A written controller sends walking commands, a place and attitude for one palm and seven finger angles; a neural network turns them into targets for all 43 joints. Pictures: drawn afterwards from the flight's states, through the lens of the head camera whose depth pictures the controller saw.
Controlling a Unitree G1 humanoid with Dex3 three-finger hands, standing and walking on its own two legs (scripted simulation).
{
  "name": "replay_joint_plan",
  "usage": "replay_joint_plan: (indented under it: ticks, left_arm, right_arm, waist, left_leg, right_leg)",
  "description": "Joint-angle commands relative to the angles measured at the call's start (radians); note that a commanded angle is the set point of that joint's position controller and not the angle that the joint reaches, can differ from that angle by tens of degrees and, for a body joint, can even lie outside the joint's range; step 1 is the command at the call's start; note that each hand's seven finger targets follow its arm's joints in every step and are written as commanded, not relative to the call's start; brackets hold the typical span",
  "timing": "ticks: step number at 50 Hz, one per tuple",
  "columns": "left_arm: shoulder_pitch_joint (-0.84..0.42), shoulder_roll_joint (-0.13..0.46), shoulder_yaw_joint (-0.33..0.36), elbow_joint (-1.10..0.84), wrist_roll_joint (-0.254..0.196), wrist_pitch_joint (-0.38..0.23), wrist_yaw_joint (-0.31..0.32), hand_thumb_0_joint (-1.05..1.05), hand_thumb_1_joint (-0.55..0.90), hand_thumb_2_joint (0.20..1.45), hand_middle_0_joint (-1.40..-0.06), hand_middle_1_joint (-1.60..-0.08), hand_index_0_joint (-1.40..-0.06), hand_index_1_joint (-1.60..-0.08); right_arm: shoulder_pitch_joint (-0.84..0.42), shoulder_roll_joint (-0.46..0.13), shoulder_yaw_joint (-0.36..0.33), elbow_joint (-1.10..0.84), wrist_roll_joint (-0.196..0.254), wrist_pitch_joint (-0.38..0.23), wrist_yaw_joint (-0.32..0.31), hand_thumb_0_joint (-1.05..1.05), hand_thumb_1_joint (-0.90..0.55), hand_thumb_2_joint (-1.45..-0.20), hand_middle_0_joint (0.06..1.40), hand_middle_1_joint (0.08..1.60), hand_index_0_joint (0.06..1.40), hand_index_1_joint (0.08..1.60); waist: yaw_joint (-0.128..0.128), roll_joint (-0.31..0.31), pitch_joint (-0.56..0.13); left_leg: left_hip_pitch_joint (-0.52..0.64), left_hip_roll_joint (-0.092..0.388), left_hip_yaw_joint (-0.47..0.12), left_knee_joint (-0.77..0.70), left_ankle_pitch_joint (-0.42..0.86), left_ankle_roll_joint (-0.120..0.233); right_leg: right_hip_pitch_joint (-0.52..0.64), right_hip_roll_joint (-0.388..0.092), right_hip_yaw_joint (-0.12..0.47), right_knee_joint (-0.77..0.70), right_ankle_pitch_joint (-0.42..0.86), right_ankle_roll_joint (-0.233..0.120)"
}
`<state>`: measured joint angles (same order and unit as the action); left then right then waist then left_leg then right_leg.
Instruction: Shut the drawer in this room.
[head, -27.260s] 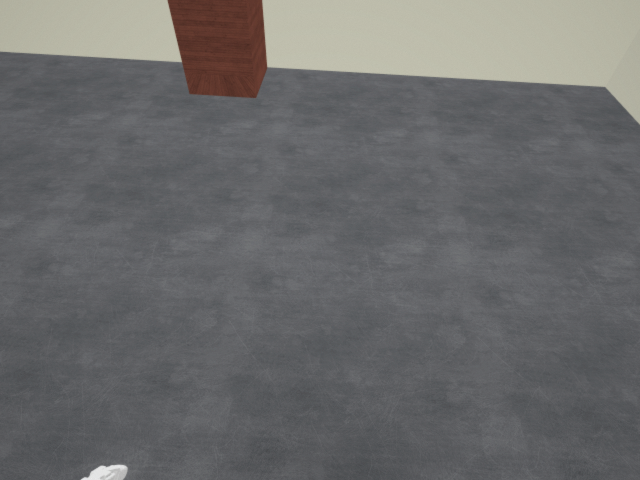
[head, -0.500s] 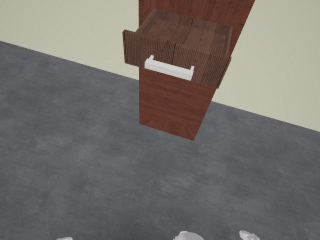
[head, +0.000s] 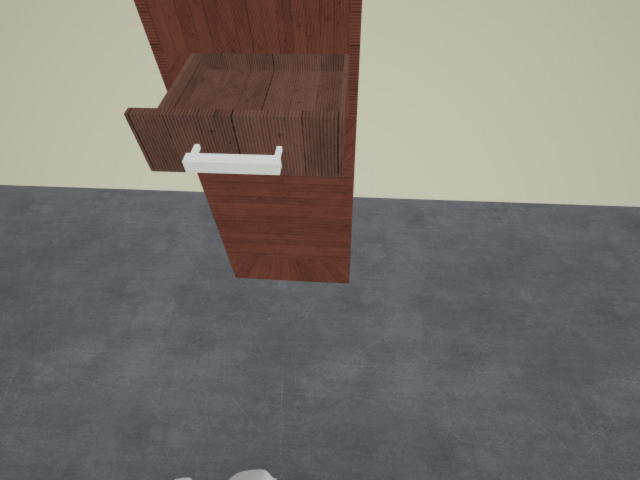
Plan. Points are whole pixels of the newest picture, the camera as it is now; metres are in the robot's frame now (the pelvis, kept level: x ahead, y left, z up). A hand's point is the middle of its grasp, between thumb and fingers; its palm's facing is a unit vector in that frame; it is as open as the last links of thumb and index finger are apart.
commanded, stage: take the last steps up to it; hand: left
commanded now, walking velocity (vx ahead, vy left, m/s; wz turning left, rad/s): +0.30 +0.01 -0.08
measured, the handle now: (235, 156) +0.63 +0.18 +0.03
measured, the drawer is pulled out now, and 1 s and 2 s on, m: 0.22 0.22 0.22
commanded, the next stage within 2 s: come to a stop and stand still in 0.60 s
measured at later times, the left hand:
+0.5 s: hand (185, 469) +0.16 +0.22 -0.17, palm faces -0.01 -0.99 -0.15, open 7.4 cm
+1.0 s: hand (242, 349) +0.34 +0.16 -0.16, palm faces -0.01 -0.97 -0.26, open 7.2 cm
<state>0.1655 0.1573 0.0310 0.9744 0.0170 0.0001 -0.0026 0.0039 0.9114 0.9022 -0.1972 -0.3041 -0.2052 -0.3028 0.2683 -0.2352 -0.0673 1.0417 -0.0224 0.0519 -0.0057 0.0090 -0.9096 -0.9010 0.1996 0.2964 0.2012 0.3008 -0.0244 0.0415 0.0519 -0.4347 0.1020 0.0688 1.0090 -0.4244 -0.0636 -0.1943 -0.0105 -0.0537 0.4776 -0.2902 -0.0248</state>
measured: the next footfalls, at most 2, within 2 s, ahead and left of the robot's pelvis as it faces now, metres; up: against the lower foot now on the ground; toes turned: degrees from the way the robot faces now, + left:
left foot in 0.24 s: +0.12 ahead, +0.13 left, +0.00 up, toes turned +6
right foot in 0.70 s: +0.33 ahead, -0.12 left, +0.00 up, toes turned -12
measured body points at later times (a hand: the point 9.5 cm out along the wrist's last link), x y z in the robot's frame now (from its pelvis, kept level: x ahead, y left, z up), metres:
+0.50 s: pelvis +0.13 +0.03 +0.01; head +0.15 +0.05 +0.46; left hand +0.17 +0.27 -0.16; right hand +0.09 -0.17 -0.14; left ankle +0.08 +0.13 -0.74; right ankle +0.15 -0.11 -0.66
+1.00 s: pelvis +0.24 -0.02 +0.00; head +0.28 -0.05 +0.44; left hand +0.34 +0.21 -0.14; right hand +0.29 -0.27 -0.17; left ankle +0.24 +0.13 -0.66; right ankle +0.29 -0.12 -0.74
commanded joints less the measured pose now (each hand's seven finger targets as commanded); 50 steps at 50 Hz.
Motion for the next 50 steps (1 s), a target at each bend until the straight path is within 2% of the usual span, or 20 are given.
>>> replay_joint_plan:
  ticks: [1,6,10,11,12,13,14,17,20,23,30,32,33,34,35,36,37,39,40,50]
  left_arm:
    - [0.101,0.194,0.051,-0.002,0.004,-0.035,0.008,0.000,0.900,0.900,-0.200,-0.300,-0.200,-0.300]
    - [0.123,0.215,0.053,0.031,0.007,-0.045,0.008,0.000,0.900,0.900,-0.200,-0.300,-0.200,-0.300]
    - [0.092,0.195,0.050,0.052,-0.004,-0.040,0.002,0.000,0.900,0.900,-0.200,-0.300,-0.200,-0.300]
    - [0.100,0.154,0.041,0.047,-0.005,-0.037,-0.004,0.000,0.900,0.900,-0.200,-0.300,-0.200,-0.300]
    - [0.117,0.091,0.030,0.026,-0.008,-0.035,-0.013,0.000,0.900,0.900,-0.200,-0.300,-0.200,-0.300]
    - [0.065,0.098,0.029,-0.005,-0.003,-0.038,-0.008,0.000,0.900,0.900,-0.200,-0.300,-0.200,-0.300]
    - [0.005,0.113,0.033,-0.004,0.003,-0.035,-0.007,0.000,0.900,0.900,-0.200,-0.300,-0.200,-0.300]
    - [0.064,0.092,0.035,0.042,0.007,-0.037,-0.027,0.000,0.900,0.900,-0.200,-0.300,-0.200,-0.300]
    - [0.105,0.066,0.034,0.058,0.008,-0.023,-0.022,0.000,0.900,0.900,-0.200,-0.300,-0.200,-0.300]
    - [0.069,0.054,0.034,0.048,0.007,-0.018,-0.018,0.000,0.900,0.900,-0.200,-0.300,-0.200,-0.300]
    - [-0.072,0.028,0.022,-0.002,0.004,-0.025,-0.018,0.000,0.900,0.900,-0.200,-0.300,-0.200,-0.300]
    - [-0.011,0.045,0.025,0.014,0.004,-0.033,-0.014,0.000,0.900,0.900,-0.200,-0.300,-0.200,-0.300]
    - [0.088,0.060,0.030,0.047,0.006,-0.042,-0.011,0.000,0.900,0.900,-0.200,-0.300,-0.200,-0.300]
    - [0.215,0.106,0.042,0.090,0.009,-0.054,-0.005,0.000,0.900,0.900,-0.200,-0.300,-0.200,-0.300]
    - [0.331,0.197,0.062,0.123,0.013,-0.070,0.010,0.000,0.900,0.900,-0.200,-0.300,-0.200,-0.300]
    - [0.370,0.252,0.063,0.131,-0.006,-0.069,0.016,0.000,0.900,0.900,-0.200,-0.300,-0.200,-0.300]
    - [0.279,0.218,0.055,0.110,-0.012,-0.070,0.027,0.000,0.900,0.900,-0.200,-0.300,-0.200,-0.300]
    - [0.105,0.163,0.034,0.062,-0.007,-0.056,0.039,0.000,0.900,0.900,-0.200,-0.300,-0.200,-0.300]
    - [0.075,0.152,0.030,0.049,-0.004,-0.049,0.044,0.000,0.900,0.900,-0.200,-0.300,-0.200,-0.300]
    - [0.006,0.190,0.052,-0.022,0.006,-0.008,0.048,0.000,0.900,0.900,-0.200,-0.300,-0.200,-0.300]
  right_arm:
    - [-0.059,-0.043,-0.006,-0.089,-0.009,-0.051,0.016,0.000,-0.900,-0.900,0.200,0.300,0.200,0.300]
    - [-0.099,-0.027,0.000,-0.105,-0.002,-0.070,0.026,0.000,-0.900,-0.900,0.200,0.300,0.200,0.300]
    - [0.057,-0.035,0.004,-0.049,0.000,-0.098,0.015,0.000,-0.900,-0.900,0.200,0.300,0.200,0.300]
    - [0.142,-0.088,-0.007,-0.020,-0.002,-0.106,0.005,0.000,-0.900,-0.900,0.200,0.300,0.200,0.300]
    - [0.244,-0.189,-0.031,-0.004,-0.015,-0.108,0.000,0.000,-0.900,-0.900,0.200,0.300,0.200,0.300]
    - [0.296,-0.219,-0.036,0.004,-0.015,-0.100,-0.006,0.000,-0.900,-0.900,0.200,0.300,0.200,0.300]
    - [0.256,-0.182,-0.027,0.009,-0.011,-0.097,-0.014,0.000,-0.900,-0.900,0.200,0.300,0.200,0.300]
    - [0.106,-0.057,0.010,-0.022,0.001,-0.119,-0.017,0.000,-0.900,-0.900,0.200,0.300,0.200,0.300]
    - [0.136,-0.034,0.014,0.002,0.006,-0.135,-0.020,0.000,-0.900,-0.900,0.200,0.300,0.200,0.300]
    - [0.184,-0.015,0.015,0.030,0.009,-0.140,-0.023,0.000,-0.900,-0.900,0.200,0.300,0.200,0.300]
    - [0.223,-0.012,0.000,0.079,-0.004,-0.121,-0.022,0.000,-0.900,-0.900,0.200,0.300,0.200,0.300]
    - [0.202,-0.022,-0.005,0.086,-0.002,-0.115,-0.022,0.000,-0.900,-0.900,0.200,0.300,0.200,0.300]
    - [0.189,-0.023,-0.005,0.089,0.003,-0.114,-0.021,0.000,-0.900,-0.900,0.200,0.300,0.200,0.300]
    - [0.184,-0.015,-0.005,0.088,0.012,-0.117,-0.016,0.000,-0.900,-0.900,0.200,0.300,0.200,0.300]
    - [0.222,0.036,0.003,0.075,0.021,-0.119,-0.007,0.000,-0.900,-0.900,0.200,0.300,0.200,0.300]
    - [0.221,0.051,0.013,0.050,0.029,-0.108,-0.014,0.000,-0.900,-0.900,0.200,0.300,0.200,0.300]
    - [0.208,0.050,0.015,0.055,0.030,-0.084,-0.025,0.000,-0.900,-0.900,0.200,0.300,0.200,0.300]
    - [0.165,0.060,0.016,0.070,0.027,-0.064,-0.025,0.000,-0.900,-0.900,0.200,0.300,0.200,0.300]
    - [0.154,0.066,0.015,0.071,0.027,-0.048,-0.025,0.000,-0.900,-0.900,0.200,0.300,0.200,0.300]
    - [0.013,-0.018,-0.011,-0.035,0.007,0.015,-0.003,0.000,-0.900,-0.900,0.200,0.300,0.200,0.300]
  waist:
    - [0.051,-0.188,0.006]
    - [0.055,-0.179,0.029]
    - [-0.023,-0.105,-0.010]
    - [-0.055,0.030,-0.035]
    - [-0.084,0.268,-0.063]
    - [-0.105,0.306,-0.042]
    - [-0.098,0.228,0.024]
    - [-0.001,0.044,0.075]
    - [0.019,0.059,0.033]
    - [0.018,0.047,0.037]
    - [-0.020,0.100,0.078]
    - [0.015,0.089,0.037]
    - [0.061,0.068,-0.013]
    - [0.117,0.010,-0.089]
    - [0.142,-0.209,-0.208]
    - [0.120,-0.249,-0.234]
    - [0.087,-0.214,-0.239]
    - [0.045,-0.086,-0.105]
    - [0.030,-0.082,-0.078]
    - [0.020,-0.212,-0.092]
  left_leg:
    - [-0.128,0.004,0.008,-0.062,0.051,-0.001]
    - [-0.052,-0.008,0.019,-0.259,0.046,0.019]
    - [0.311,-0.058,0.076,-0.547,0.189,0.033]
    - [0.473,0.019,-0.038,-0.602,0.108,0.063]
    - [0.568,0.260,-0.361,-0.722,-0.024,0.152]
    - [0.512,0.365,-0.538,-0.846,-0.138,0.220]
    - [0.412,0.361,-0.528,-0.882,-0.168,0.243]
    - [0.308,0.235,-0.250,-0.877,0.049,0.198]
    - [0.351,0.178,-0.098,-0.852,0.354,0.189]
    - [0.391,0.173,-0.043,-0.827,0.566,0.195]
    - [0.374,0.178,0.004,-0.748,0.638,0.200]
    - [0.358,0.171,0.010,-0.663,0.691,0.179]
    - [0.346,0.145,0.031,-0.558,0.719,0.153]
    - [0.270,0.106,0.058,-0.398,0.646,0.120]
    - [0.068,0.001,0.115,-0.130,0.324,0.076]
    - [-0.009,-0.089,0.056,0.108,-0.194,0.050]
    - [0.042,-0.046,-0.065,0.155,-0.188,0.049]
    - [0.055,-0.006,-0.090,0.131,-0.089,0.042]
    - [0.077,-0.009,-0.086,0.099,-0.063,0.038]
    - [-0.018,-0.057,-0.087,0.120,0.050,-0.010]
  right_leg:
    - [0.088,-0.239,0.236,-0.256,0.021,-0.151]
    - [0.072,-0.258,0.253,-0.276,-0.039,-0.166]
    - [-0.078,-0.163,0.159,-0.129,-0.049,-0.098]
    - [-0.209,-0.105,0.117,0.038,-0.059,-0.064]
    - [-0.380,0.010,-0.007,0.324,-0.196,-0.014]
    - [-0.460,0.020,0.011,0.525,-0.296,-0.009]
    - [-0.492,-0.028,0.064,0.650,-0.237,-0.015]
    - [-0.432,-0.087,0.060,0.664,-0.033,0.000]
    - [-0.424,-0.090,0.036,0.638,0.048,0.030]
    - [-0.458,-0.100,0.014,0.586,0.079,0.047]
    - [-0.315,-0.071,-0.067,0.210,0.065,0.025]
    - [-0.178,-0.037,-0.094,0.131,0.079,0.008]
    - [-0.046,-0.016,-0.110,0.059,0.142,0.002]
    - [0.147,-0.052,-0.060,0.012,0.211,-0.014]
    - [0.378,-0.281,0.212,-0.012,0.396,-0.090]
    - [0.372,-0.457,0.400,-0.091,0.739,-0.189]
    - [0.249,-0.450,0.365,-0.099,0.852,-0.189]
    - [0.059,-0.391,0.216,-0.104,0.828,-0.166]
    - [-0.013,-0.368,0.165,-0.108,0.824,-0.151]
    - [-0.046,-0.331,0.063,-0.138,0.589,-0.138]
